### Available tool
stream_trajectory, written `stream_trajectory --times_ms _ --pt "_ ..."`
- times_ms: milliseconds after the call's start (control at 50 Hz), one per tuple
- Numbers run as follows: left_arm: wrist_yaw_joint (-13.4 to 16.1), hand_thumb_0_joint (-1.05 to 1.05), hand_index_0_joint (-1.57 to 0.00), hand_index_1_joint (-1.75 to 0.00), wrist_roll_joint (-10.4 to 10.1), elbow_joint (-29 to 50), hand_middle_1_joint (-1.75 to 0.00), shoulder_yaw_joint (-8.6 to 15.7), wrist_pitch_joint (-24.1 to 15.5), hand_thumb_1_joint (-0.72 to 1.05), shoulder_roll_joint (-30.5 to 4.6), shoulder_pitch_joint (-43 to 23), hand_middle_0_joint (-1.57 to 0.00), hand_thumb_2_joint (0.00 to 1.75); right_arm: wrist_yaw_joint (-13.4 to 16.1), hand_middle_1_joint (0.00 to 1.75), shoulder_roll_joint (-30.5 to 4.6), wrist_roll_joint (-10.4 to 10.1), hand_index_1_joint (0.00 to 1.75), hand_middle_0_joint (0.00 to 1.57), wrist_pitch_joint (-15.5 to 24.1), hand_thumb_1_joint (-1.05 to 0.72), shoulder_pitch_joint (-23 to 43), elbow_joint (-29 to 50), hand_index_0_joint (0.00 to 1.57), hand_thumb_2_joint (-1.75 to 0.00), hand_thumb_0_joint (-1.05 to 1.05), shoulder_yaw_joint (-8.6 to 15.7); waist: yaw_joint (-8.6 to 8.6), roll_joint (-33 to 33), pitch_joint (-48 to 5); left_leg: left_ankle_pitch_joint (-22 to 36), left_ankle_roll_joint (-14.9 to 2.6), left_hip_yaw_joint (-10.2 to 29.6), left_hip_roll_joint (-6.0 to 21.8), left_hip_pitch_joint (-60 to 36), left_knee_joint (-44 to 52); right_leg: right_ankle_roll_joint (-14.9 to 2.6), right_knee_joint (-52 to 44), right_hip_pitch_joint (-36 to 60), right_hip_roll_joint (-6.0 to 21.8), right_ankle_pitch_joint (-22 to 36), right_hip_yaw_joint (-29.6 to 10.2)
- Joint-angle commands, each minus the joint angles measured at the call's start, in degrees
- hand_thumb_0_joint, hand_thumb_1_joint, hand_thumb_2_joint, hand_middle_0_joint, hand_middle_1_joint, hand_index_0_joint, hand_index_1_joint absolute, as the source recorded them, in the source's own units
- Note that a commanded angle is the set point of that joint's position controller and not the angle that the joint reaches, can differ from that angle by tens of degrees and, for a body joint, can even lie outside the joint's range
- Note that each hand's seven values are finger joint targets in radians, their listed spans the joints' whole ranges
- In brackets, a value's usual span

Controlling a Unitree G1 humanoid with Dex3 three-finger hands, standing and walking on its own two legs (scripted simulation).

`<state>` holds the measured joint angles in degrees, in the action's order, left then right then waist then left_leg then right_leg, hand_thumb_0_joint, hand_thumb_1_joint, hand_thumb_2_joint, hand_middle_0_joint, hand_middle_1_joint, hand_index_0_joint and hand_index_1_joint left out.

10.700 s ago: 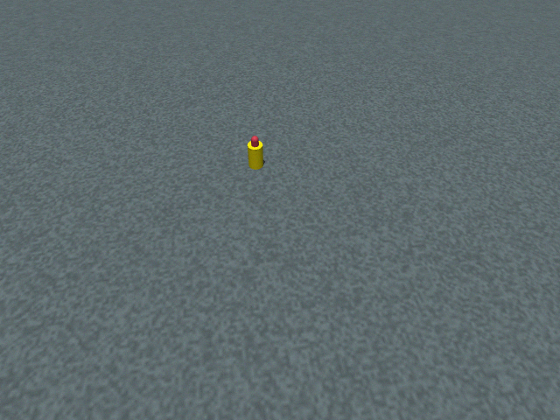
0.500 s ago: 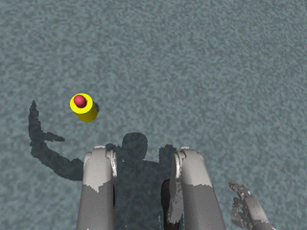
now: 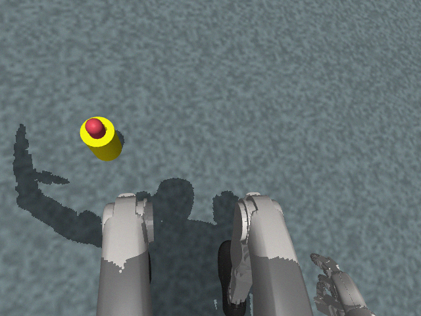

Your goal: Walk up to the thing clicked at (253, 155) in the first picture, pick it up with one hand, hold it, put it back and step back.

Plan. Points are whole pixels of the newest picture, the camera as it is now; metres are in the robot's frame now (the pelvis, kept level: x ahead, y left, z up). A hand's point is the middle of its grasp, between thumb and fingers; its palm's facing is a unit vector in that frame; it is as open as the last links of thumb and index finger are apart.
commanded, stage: go down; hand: left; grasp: from the side
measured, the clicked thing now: (101, 137) +0.50 +0.26 -0.30
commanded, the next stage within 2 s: approach in 0.40 s
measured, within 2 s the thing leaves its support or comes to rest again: neither
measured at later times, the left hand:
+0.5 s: hand out of the picture +0.39 +0.45 +0.00, palm faces +0.29 -0.95 -0.07, open 17.2 cm
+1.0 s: hand (23, 142) +0.43 +0.38 -0.17, palm faces +0.22 -0.97 +0.05, open 17.6 cm
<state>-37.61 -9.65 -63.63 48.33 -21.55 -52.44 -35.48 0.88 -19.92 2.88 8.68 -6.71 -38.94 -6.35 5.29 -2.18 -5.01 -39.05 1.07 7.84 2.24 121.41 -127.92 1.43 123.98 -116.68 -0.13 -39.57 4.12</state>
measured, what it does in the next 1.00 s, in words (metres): lowers itself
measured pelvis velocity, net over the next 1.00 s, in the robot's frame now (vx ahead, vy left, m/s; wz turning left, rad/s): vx -0.01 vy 0.01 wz -0.09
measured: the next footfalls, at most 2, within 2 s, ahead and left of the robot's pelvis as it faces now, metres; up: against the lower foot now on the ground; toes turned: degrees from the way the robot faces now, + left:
none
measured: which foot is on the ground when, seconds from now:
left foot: down 0.00-1.00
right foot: down 0.00-1.00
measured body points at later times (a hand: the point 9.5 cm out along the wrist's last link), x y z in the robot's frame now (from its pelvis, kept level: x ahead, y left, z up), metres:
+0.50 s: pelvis +0.00 +0.00 -0.02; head +0.22 +0.08 +0.37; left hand +0.37 +0.50 +0.01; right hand +0.15 -0.27 -0.11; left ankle +0.08 +0.13 -0.36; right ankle +0.10 -0.13 -0.36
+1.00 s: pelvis -0.01 +0.01 -0.07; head +0.24 +0.14 +0.28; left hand +0.41 +0.43 -0.17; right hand +0.14 -0.27 -0.13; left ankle +0.08 +0.13 -0.36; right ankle +0.10 -0.13 -0.36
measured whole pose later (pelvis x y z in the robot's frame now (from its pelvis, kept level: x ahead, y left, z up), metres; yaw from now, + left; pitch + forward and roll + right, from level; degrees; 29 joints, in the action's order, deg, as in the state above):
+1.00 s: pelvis -0.01 +0.01 -0.07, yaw -5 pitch +24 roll -12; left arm -35.0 -10.4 -76.0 47.5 -39.1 -54.7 -40.1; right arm -2.1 -21.4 10.0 5.8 1.0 -35.2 -16.8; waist 11.2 -10.1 7.1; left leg -40.6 1.1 14.0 2.1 128.4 -143.6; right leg 2.7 135.3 -121.3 -2.3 -39.2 8.1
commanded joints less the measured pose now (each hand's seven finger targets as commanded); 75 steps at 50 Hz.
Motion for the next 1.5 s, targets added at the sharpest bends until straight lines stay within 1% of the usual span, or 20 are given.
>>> stream_trajectory --times_ms 0,120,180,360,480,540,620,740,840,860,880,900,960,980,1060,1140,1220,1320,1420,1480 --pt "-0.5 0.00 -0.04 -0.08 -1.6 10.9 -0.08 3.2 -3.5 -0.50 -24.3 -10.9 -0.04 0.08 1.3 0.30 -14.5 -0.3 0.30 0.20 1.4 -0.91 -7.5 3.0 0.20 -0.91 0.00 4.9 -2.44 17.4 -35.2 7.6 -1.82 -2.5 0.1 -29.5 16.9 -3.96 -10.7 12.6 -1.2 7.3 2.7" --pt "-0.3 0.00 -0.04 -0.07 -1.7 13.9 -0.07 4.5 -3.4 -0.49 -27.0 -12.2 -0.04 0.08 1.2 0.30 -14.7 -0.3 0.30 0.20 1.1 -0.92 -7.6 3.2 0.20 -0.91 0.00 4.7 -3.36 18.9 -36.5 8.1 -1.77 -2.7 0.0 -30.2 16.5 -3.99 -10.1 12.3 -1.2 7.5 2.6" --pt "-0.2 0.00 -0.03 -0.08 -1.5 12.9 -0.08 5.0 -3.2 -0.48 -27.0 -10.5 -0.04 0.09 1.1 0.30 -14.8 -0.2 0.30 0.20 0.8 -0.92 -7.9 2.9 0.20 -0.91 0.00 4.4 -2.97 19.5 -35.7 9.8 -1.63 -2.3 0.0 -29.9 16.2 -4.01 -9.3 12.3 -1.0 8.6 3.0" --pt "-1.3 0.00 -0.03 -0.07 -2.6 10.2 -0.07 5.0 -3.6 -0.47 -26.6 -10.2 -0.04 0.09 1.1 0.30 -15.0 -0.1 0.30 0.20 0.7 -0.92 -6.5 3.8 0.20 -0.91 0.00 3.9 -1.84 16.3 -31.9 5.6 -2.27 -2.9 0.0 -25.1 14.6 -3.64 -10.0 11.8 -1.5 5.5 3.1" --pt "-2.3 0.00 -0.02 -0.14 -3.2 10.7 -0.11 5.7 -4.1 -0.50 -28.2 -11.4 -0.06 0.15 1.0 0.30 -15.3 0.1 0.30 0.20 0.8 -0.93 -7.4 3.6 0.20 -0.91 0.00 3.1 -1.11 16.4 -34.3 9.4 -2.23 -2.7 -0.1 -25.3 12.9 -3.50 -9.1 13.9 -1.5 8.3 3.3" --pt "-2.7 0.00 -0.06 -0.09 -3.5 8.3 -0.07 5.7 -4.6 -0.60 -28.0 -11.3 -0.08 0.03 0.9 0.30 -15.5 0.4 0.30 0.20 0.8 -0.92 -6.6 3.4 0.20 -0.91 0.00 2.6 -0.95 16.2 -32.3 8.8 -2.19 -2.5 0.1 -24.6 12.1 -3.59 -8.4 12.2 -1.7 7.7 3.5" --pt "-3.0 0.00 -0.07 -0.09 -5.0 3.6 -0.07 4.2 -7.3 -0.61 -24.0 -11.2 -0.09 0.01 0.6 0.30 -15.6 1.0 0.30 0.20 1.1 -0.92 -6.0 3.2 0.20 -0.91 0.00 1.7 1.21 13.4 -28.6 7.7 -2.38 -2.1 0.2 -20.9 9.3 -3.34 -7.4 10.5 -2.2 7.2 4.3" --pt "-2.2 0.00 -0.06 -0.08 -4.1 -3.3 -0.07 -0.5 -11.9 -0.61 -20.6 -13.5 -0.08 0.02 -0.2 0.30 -17.0 2.7 0.30 0.20 0.8 -0.90 -3.6 4.0 0.20 -0.90 0.00 0.0 3.98 13.4 -23.7 3.3 -1.94 -0.5 0.9 -19.4 7.2 -3.33 -4.9 7.2 -2.7 4.5 6.3" --pt "0.4 0.00 -0.06 -0.09 -3.3 -0.4 -0.07 1.8 -17.9 -0.61 -25.8 -16.3 -0.08 0.02 -0.9 0.30 -18.2 5.0 0.30 0.20 -0.8 -0.91 -1.4 4.8 0.20 -0.90 0.00 -2.2 3.28 18.2 -27.4 6.5 -1.12 0.0 1.3 -22.5 4.2 -3.27 -1.7 8.6 -3.1 6.9 7.0" --pt "1.1 0.00 -0.06 -0.09 -3.2 2.3 -0.08 1.1 -19.6 -0.61 -25.4 -18.4 -0.08 0.03 -1.2 0.30 -18.2 5.5 0.30 0.20 -1.1 -0.91 -0.4 5.5 0.20 -0.90 0.00 -2.8 3.33 20.1 -28.3 7.6 -0.77 0.3 1.5 -24.1 3.9 -3.28 -0.7 8.2 -3.0 7.7 7.2" --pt "1.8 0.00 -0.07 -0.10 -2.7 -1.8 -0.08 2.5 -20.2 -0.61 -25.9 -15.1 -0.08 0.03 -1.3 0.30 -18.7 6.1 0.30 0.20 -1.5 -0.91 -0.5 5.1 0.20 -0.90 0.00 -3.2 3.40 20.9 -28.2 9.6 -0.54 0.4 1.7 -25.4 3.1 -3.20 0.0 8.8 -3.1 9.0 7.4" --pt "2.4 0.00 -0.06 -0.10 -2.6 0.4 -0.09 0.5 -21.5 -0.61 -23.8 -16.3 -0.07 0.05 -1.6 0.30 -18.7 6.6 0.30 0.20 -1.9 -0.92 0.5 5.5 0.20 -0.91 0.00 -4.0 4.07 22.2 -27.6 11.1 -0.18 1.0 1.8 -26.2 3.0 -3.30 1.0 8.2 -3.0 9.8 7.9" --pt "4.6 0.00 -0.06 -0.11 -1.8 -3.5 -0.10 2.9 -24.1 -0.61 -26.2 -12.2 -0.07 0.06 -1.9 0.30 -19.8 8.3 0.30 0.20 -3.5 -0.92 2.1 5.3 0.20 -0.91 0.00 -5.3 3.32 24.5 -26.9 15.1 0.38 1.8 2.3 -28.3 1.6 -3.31 2.9 7.8 -3.4 11.9 8.6" --pt "5.2 0.00 -0.05 -0.11 -1.4 -4.1 -0.10 1.8 -24.9 -0.61 -24.8 -12.3 -0.07 0.07 -2.1 0.30 -20.1 8.8 0.30 0.20 -4.1 -0.92 2.3 5.4 0.20 -0.91 0.00 -5.9 4.83 24.9 -26.3 15.9 0.46 1.9 2.3 -27.9 1.0 -3.23 3.1 8.6 -3.3 12.9 9.1" --pt "7.3 0.00 -0.05 -0.13 -0.8 -4.6 -0.11 -0.8 -27.8 -0.61 -20.3 -11.5 -0.07 0.08 -2.5 0.30 -20.7 10.8 0.30 0.20 -5.4 -0.93 4.3 5.4 0.20 -0.91 0.00 -7.3 6.66 26.7 -23.8 14.9 0.80 2.9 2.8 -27.8 -0.1 -3.14 4.2 8.3 -3.6 13.2 10.3" --pt "10.5 0.00 -0.06 -0.12 -0.5 -6.9 -0.11 -7.2 -30.9 -0.61 -13.1 -15.3 -0.07 0.06 -3.3 0.30 -20.4 12.3 0.30 0.20 -5.9 -0.95 6.6 5.9 0.20 -0.91 0.00 -9.2 11.06 21.1 -20.5 10.6 0.08 3.8 2.8 -22.1 -3.4 -2.54 3.6 9.6 -4.2 12.8 11.2" --pt "14.8 0.00 -0.07 -0.08 -0.8 -9.5 -0.08 -7.4 -34.6 -0.61 -13.0 -13.9 -0.07 0.01 -4.1 0.30 -20.9 13.4 0.30 0.20 -6.3 -0.95 8.8 6.3 0.20 -0.91 0.00 -11.3 11.14 18.0 -17.3 6.9 -0.25 4.4 2.6 -17.9 -5.2 -1.90 3.9 11.5 -4.7 11.1 12.3" --pt "21.0 0.00 -0.07 -0.09 -0.2 -10.9 -0.09 -3.2 -38.4 -0.61 -15.8 -10.6 -0.07 0.03 -5.1 0.30 -21.7 14.8 0.30 0.20 -7.6 -0.95 10.3 6.7 0.20 -0.91 0.00 -12.9 9.53 18.5 -16.5 7.2 0.17 4.8 2.5 -17.7 -5.6 -1.76 4.4 13.7 -5.2 11.7 13.2" --pt "24.8 0.00 -0.05 -0.09 2.8 -11.0 -0.09 -5.8 -40.2 -0.57 -14.2 -9.4 -0.06 0.07 -5.6 0.30 -22.3 16.3 0.30 0.20 -8.8 -0.94 12.1 7.1 0.20 -0.91 0.00 -13.4 11.08 22.2 -13.3 7.3 1.02 5.9 3.1 -18.7 -4.3 -2.09 5.9 12.0 -5.3 12.1 14.4" --pt "25.3 0.00 -0.05 -0.07 3.1 -10.5 -0.07 -9.8 -40.8 -0.55 -11.4 -10.7 -0.06 0.05 -5.9 0.30 -22.5 16.6 0.30 0.20 -9.4 -0.95 12.8 7.3 0.20 -0.91 0.00 -13.6 12.66 21.8 -11.7 6.0 0.85 6.3 3.1 -17.4 -4.4 -2.08 6.0 10.9 -5.4 11.8 14.6"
